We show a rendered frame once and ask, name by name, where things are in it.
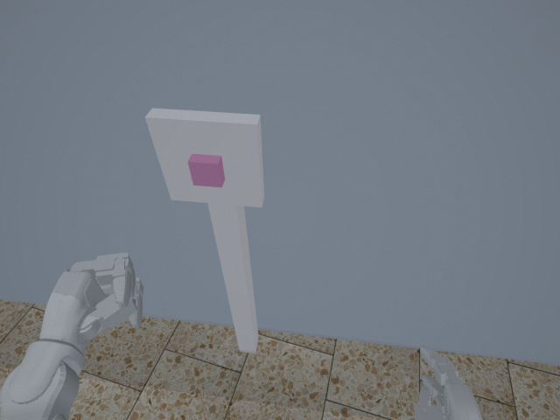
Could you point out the left robot forearm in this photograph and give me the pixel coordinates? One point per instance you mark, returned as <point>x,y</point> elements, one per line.
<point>45,384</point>

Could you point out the robot right hand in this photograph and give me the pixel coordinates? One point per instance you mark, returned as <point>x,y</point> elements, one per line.
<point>454,401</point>

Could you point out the robot left hand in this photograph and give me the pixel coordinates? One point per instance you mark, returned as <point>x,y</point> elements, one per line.
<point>70,313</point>

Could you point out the panel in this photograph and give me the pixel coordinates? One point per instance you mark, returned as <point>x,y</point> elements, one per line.
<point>237,138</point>

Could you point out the button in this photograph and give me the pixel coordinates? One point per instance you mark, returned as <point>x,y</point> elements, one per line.
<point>206,170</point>

